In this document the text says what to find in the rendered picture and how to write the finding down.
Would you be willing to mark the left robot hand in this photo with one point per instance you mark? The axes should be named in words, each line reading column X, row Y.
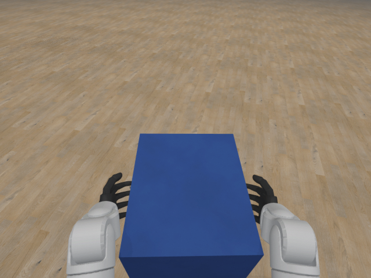
column 111, row 188

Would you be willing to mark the robot right forearm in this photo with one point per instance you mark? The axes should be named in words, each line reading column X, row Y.
column 293, row 245

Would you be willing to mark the robot left forearm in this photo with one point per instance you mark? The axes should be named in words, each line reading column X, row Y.
column 91, row 244

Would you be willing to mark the right robot hand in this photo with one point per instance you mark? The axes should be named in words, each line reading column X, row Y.
column 266, row 195

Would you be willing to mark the carton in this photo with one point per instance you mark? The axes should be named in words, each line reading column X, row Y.
column 189, row 213

